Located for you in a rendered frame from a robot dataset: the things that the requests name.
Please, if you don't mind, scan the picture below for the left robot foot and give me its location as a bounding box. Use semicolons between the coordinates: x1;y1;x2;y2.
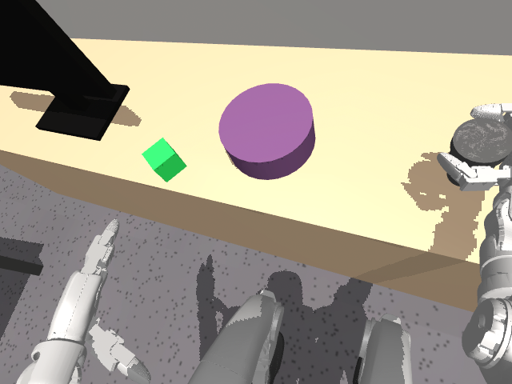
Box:
251;332;284;384

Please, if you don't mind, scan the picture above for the left robot hand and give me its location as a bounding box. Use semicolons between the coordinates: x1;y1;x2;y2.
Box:
46;219;151;384

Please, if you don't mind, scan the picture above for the left robot arm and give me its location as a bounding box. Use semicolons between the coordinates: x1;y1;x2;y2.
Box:
16;338;87;384

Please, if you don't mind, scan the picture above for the right robot arm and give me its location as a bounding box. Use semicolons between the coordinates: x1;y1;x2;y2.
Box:
462;186;512;384

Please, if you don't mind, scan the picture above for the right robot hand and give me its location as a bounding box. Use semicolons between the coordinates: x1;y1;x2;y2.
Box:
437;103;512;192

